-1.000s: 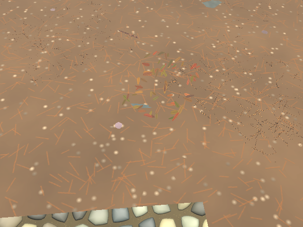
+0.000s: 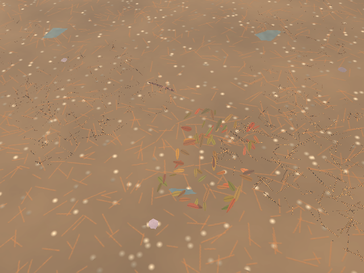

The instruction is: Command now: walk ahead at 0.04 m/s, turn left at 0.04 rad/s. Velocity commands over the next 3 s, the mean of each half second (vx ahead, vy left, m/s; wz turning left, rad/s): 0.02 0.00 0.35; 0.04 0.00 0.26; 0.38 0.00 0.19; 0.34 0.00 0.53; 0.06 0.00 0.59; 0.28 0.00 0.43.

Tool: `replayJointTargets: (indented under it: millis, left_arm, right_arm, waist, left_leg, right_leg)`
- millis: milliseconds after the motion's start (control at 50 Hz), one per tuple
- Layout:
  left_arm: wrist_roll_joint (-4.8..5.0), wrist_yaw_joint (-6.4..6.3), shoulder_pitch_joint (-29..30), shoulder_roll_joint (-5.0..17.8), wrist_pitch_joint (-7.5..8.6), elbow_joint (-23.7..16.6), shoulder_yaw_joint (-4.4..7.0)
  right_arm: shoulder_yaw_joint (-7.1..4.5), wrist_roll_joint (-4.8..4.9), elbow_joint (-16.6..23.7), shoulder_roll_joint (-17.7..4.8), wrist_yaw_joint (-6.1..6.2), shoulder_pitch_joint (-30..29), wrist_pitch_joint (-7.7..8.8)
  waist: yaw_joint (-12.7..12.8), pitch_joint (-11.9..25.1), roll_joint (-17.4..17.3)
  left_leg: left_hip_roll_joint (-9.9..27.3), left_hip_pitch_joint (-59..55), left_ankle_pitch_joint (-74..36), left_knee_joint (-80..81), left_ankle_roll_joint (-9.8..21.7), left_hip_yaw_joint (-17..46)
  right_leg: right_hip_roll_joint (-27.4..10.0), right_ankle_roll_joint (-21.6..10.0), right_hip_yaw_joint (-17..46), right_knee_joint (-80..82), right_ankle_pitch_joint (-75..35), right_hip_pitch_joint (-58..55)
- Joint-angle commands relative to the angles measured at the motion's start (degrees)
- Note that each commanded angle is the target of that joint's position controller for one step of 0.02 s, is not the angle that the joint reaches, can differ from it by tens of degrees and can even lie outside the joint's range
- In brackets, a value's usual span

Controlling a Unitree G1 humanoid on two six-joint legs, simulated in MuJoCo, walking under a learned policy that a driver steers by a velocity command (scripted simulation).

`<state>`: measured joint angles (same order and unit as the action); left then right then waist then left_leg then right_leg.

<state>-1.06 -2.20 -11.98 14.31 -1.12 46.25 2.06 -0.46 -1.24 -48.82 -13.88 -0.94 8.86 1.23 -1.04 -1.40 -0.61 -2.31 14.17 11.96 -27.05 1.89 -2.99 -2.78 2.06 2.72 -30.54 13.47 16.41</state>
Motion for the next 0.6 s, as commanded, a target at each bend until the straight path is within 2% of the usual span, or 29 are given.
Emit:
replayJointTargets:
  millis: [20, 60, 100, 140, 160, 200, 220, 240, 260, 280, 300, 320, 340, 360, 380, 400, 420, 480, 540, 600]
  left_arm:
    - [-0.31, 0.23, 2.01, 6.14, 1.52, -2.36, 1.39]
    - [0.36, -0.12, 1.16, 8.1, 2.25, -1.93, 2.1]
    - [0.83, -0.94, -0.68, 9.88, 2.11, -1.5, 2.94]
    - [0.92, -1.73, -1.99, 10.23, 1.52, -1.41, 3.46]
    - [0.85, -2.05, -2.55, 10.48, 1.21, -1.44, 3.71]
    - [0.83, -2.52, -2.33, 10.84, 0.75, -1.8, 4.15]
    - [1.02, -2.7, -0.17, 10.52, 0.66, -2.44, 4.14]
    - [1.27, -2.77, 2.25, 10.49, 0.62, -3.15, 4.15]
    - [1.42, -2.79, 4.29, 10.58, 0.57, -3.76, 4.23]
    - [1.64, -2.73, 5.42, 10.87, 0.53, -3.84, 4.42]
    - [1.61, -2.55, 3.63, 10.35, 0.59, -3.24, 4.54]
    - [0.39, -2.43, 4.7, 7.9, 0.61, -5.28, 3.97]
    - [0.01, -2.43, 10.48, 6.89, 0.95, -7.08, 3.36]
    - [0.68, -2.01, 7.98, 7.32, 1.25, -6.5, 3.6]
    - [1.23, -1.81, 6.05, 7.65, 1.19, -5.21, 3.77]
    - [0.97, -2.01, 5.54, 8.2, 1.21, -4.69, 3.98]
    - [0.64, -2.33, 5.8, 8.83, 1.28, -4.42, 4.23]
    - [1.37, -1.9, 5.69, 6.65, 1.75, -4.51, 3.56]
    - [1.6, -1.45, 7.26, 5.9, 2.02, -4.79, 3.04]
    - [1.84, -0.71, 6.51, 6.7, 2.01, -4.12, 3.02]
  right_arm:
    - [-1.26, 0.33, 1.96, -6.06, 0.87, 0.22, -0.3]
    - [-1.71, 0.74, 2.41, -7.76, 1.06, -0.76, -0.65]
    - [-2.37, 1.62, 3.55, -8.89, 1.11, -2.31, -0.63]
    - [-2.71, 2.14, 4.38, -8.2, 1.11, -2.54, -0.86]
    - [-2.84, 2.2, 4.77, -7.73, 1.09, -2.36, -1.1]
    - [-3.23, 2.04, 5.41, -7.21, 0.86, -1.62, -1.77]
    - [-3.37, 1.98, 5.53, -6.61, 0.64, -0.78, -2.21]
    - [-3.49, 1.94, 5.62, -6.33, 0.34, 0.21, -2.58]
    - [-3.67, 2.06, 5.63, -6.28, 0.05, 0.93, -2.87]
    - [-3.95, 2.09, 5.45, -6.55, -0.15, 1.82, -3.1]
    - [-4.83, 1.71, 5.7, -9.01, 0.06, 2.1, -3.23]
    - [-6.64, 1.27, 6.33, -15.88, 0.57, 2.68, -3.17]
    - [-6.21, -0.1, 6.17, -15.76, 0.32, 7.45, -2.29]
    - [-5.49, -0.39, 6.64, -14.4, 0.4, 6.89, -1.08]
    - [-5.54, 0.56, 7.63, -13.72, 0.71, 3.81, -0.31]
    - [-5.62, 1.65, 8.24, -13.56, 1.06, 1.45, -0.16]
    - [-5.36, 2.26, 8.5, -12.68, 1.69, 0.39, -0.42]
    - [-5.5, 2.13, 8.66, -12.57, 2.65, 1.49, -1.78]
    - [-6.05, 2.31, 9.16, -13.41, 3.3, 1.73, -2.51]
    - [-5.88, 1.82, 9.65, -12.86, 3.33, 0.33, -3.05]
  waist:
    - [-0.51, 0.11, 7.38]
    - [0.57, 0.86, 5.5]
    - [1.67, 2.59, 4.17]
    - [2.25, 4.17, 4.84]
    - [2.42, 4.86, 5.66]
    - [2.35, 5.61, 7.52]
    - [1.52, 5.89, 9.65]
    - [0.73, 5.39, 10.39]
    - [-0.05, 4.89, 9.53]
    - [-0.84, 4.34, 7.78]
    - [-0.41, 3.78, 2.04]
    - [0.65, 2.32, -13.48]
    - [-4.17, 4.32, -16.38]
    - [-2.64, 7.02, -10.26]
    - [-0.81, 7.16, -5.13]
    - [0.12, 6.4, -2.17]
    - [0.41, 7.01, -2.0]
    - [0.52, 7.72, -4.27]
    - [-0.21, 7.54, -5.51]
    - [-0.41, 7.1, -7.86]
  left_leg:
    - [3.44, 0.67, 3.92, 3.54, -0.07, 3.6]
    - [3.36, 3.62, -0.56, 1.93, 0.92, 4.51]
    - [3.12, 5.73, -6.45, -1.23, 1.72, 5.09]
    - [2.45, 7.92, -8.99, -5.68, 1.66, 4.94]
    - [2.02, 9.32, -8.67, -8.48, 1.24, 4.56]
    - [1.71, 11.83, -3.9, -13.43, 0.28, 3.27]
    - [1.66, 11.68, 4.38, -15.38, 0.22, 2.52]
    - [2.04, 10.88, 10.49, -16.04, 0.54, 1.87]
    - [2.3, 8.58, 11.12, -14.01, 1.21, 1.31]
    - [2.08, 4.65, 6.27, -9.41, 2.17, 1.22]
    - [3.85, 0.77, -4.33, -2.34, 4.0, 6.44]
    - [13.76, -2.92, -15.2, 5.24, 10.8, 25.93]
    - [20.5, -9.5, -24.12, 9.37, 18.25, 37.61]
    - [21.42, -11.84, -27.88, 7.65, 18.84, 35.2]
    - [19.05, -11.85, -29.22, 5.8, 16.62, 30.36]
    - [17.4, -11.75, -29.35, 5.16, 14.3, 27.6]
    - [16.05, -11.29, -28.97, 5.2, 12.79, 25.67]
    - [12.77, -10.64, -28.18, 5.76, 11.86, 23.31]
    - [11.86, -10.19, -22.38, 6.29, 11.43, 24.47]
    - [11.77, -5.93, -17.88, 7.07, 11.19, 24.69]
  right_leg:
    - [-2.13, -2.49, 3.38, 8.71, 2.7, -0.58]
    - [-1.78, -2.27, 1.93, 5.56, -4.41, -4.87]
    - [-2.42, -3.47, 1.3, 3.06, -9.88, -7.75]
    - [-4.68, -5.43, 2.32, 2.46, -14.85, -9.68]
    - [-6.96, -6.92, 3.88, 2.86, -17.68, -10.63]
    - [-12.32, -10.29, 7.15, 3.63, -22.67, -11.67]
    - [-14.91, -11.59, 8.52, 4.09, -24.3, -10.75]
    - [-16.47, -12.2, 8.81, 4.1, -24.27, -8.86]
    - [-16.23, -11.4, 7.44, 3.29, -22.89, -6.4]
    - [-14.11, -9.1, 4.29, 1.36, -18.91, -3.06]
    - [-9.8, -5.31, -0.72, -4.67, -9.91, 0.94]
    - [0.94, 1.0, -9.29, -17.51, 3.93, 11.47]
    - [5.46, 1.89, -2.03, -30.61, 25.49, 20.36]
    - [3.71, 1.41, 2.89, -37.82, 25.81, 21.5]
    - [2.73, 1.26, 3.39, -39.67, 22.16, 21.56]
    - [1.89, 1.45, 3.52, -37.62, 17.97, 22.62]
    - [1.08, 1.8, 3.87, -35.39, 14.91, 21.06]
    - [3.14, 3.16, 2.48, -28.09, 10.5, 17.04]
    - [4.29, 3.85, 2.82, -18.37, 8.2, 13.72]
    - [4.13, 3.74, 1.85, -12.82, 6.75, 7.26]
